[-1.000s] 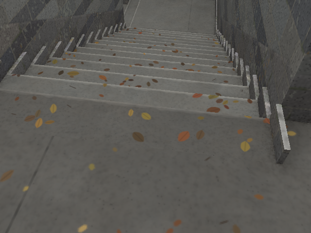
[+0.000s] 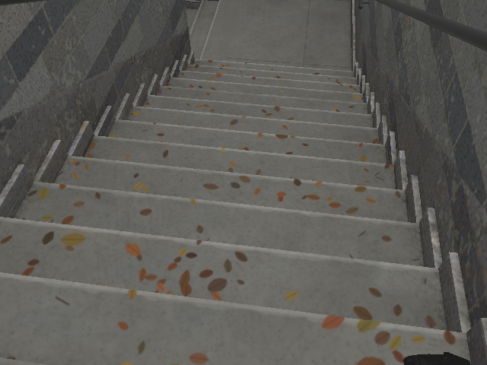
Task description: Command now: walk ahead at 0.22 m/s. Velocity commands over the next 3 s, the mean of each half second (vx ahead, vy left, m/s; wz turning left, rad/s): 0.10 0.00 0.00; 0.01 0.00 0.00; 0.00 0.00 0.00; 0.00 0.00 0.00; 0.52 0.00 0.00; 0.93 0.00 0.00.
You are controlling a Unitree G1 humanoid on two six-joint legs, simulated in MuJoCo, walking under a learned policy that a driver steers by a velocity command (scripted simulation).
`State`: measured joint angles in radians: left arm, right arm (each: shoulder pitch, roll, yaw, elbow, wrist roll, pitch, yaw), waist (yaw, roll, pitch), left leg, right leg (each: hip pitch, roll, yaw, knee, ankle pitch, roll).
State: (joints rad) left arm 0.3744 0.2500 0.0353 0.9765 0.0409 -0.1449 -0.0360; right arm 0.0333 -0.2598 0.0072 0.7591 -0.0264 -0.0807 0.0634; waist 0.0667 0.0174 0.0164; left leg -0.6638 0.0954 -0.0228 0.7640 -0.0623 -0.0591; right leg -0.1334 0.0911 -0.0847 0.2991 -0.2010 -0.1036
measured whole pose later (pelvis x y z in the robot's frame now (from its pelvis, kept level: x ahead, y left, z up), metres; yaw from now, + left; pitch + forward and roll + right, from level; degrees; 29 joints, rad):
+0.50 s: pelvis +0.11 +0.01 -0.01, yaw +0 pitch +0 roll +0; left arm 0.32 0.24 0.01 0.94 -0.01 -0.07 -0.09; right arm 0.14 -0.26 -0.03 0.90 0.01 -0.07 0.07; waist -0.01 0.01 0.02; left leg -0.37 0.00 0.01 0.49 -0.13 0.00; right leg -0.17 -0.03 -0.01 0.55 -0.37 0.01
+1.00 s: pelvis +0.13 +0.00 -0.01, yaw +1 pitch -1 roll +0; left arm 0.28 0.25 0.03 0.92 -0.01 -0.07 -0.10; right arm 0.12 -0.26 -0.05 0.99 0.01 -0.05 0.06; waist -0.03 0.01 0.03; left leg -0.33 0.02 -0.01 0.50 -0.16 -0.02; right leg -0.10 0.00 -0.03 0.49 -0.38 -0.01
